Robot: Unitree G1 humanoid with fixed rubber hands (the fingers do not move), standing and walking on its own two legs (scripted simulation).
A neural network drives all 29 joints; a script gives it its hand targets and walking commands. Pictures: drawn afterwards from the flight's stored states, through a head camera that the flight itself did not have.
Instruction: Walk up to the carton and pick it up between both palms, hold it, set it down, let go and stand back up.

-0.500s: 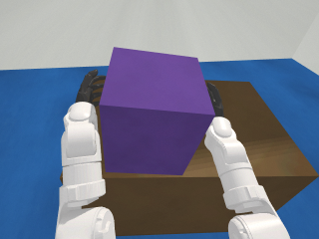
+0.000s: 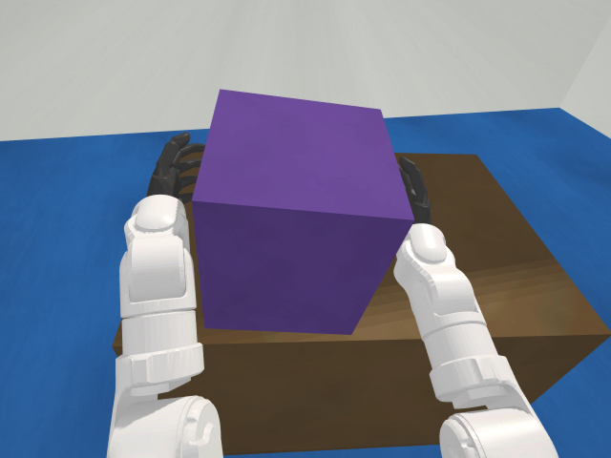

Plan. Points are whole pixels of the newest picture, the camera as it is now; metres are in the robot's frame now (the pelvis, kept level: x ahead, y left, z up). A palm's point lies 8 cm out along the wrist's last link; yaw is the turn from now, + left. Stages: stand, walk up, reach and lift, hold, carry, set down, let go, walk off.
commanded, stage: hold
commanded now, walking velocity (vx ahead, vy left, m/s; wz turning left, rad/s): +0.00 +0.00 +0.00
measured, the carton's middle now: (290, 221) +0.39 +0.01 +0.14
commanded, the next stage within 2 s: none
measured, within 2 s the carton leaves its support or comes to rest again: neither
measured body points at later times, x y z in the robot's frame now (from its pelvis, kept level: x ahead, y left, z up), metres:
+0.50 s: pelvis +0.00 +0.00 +0.00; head -0.03 +0.03 +0.45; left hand +0.38 +0.16 +0.19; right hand +0.37 -0.14 +0.17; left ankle +0.00 +0.12 -0.75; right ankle +0.05 -0.11 -0.75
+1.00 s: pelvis +0.00 +0.01 +0.00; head -0.03 +0.04 +0.45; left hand +0.38 +0.16 +0.19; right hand +0.37 -0.14 +0.16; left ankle +0.00 +0.12 -0.75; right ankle +0.05 -0.11 -0.75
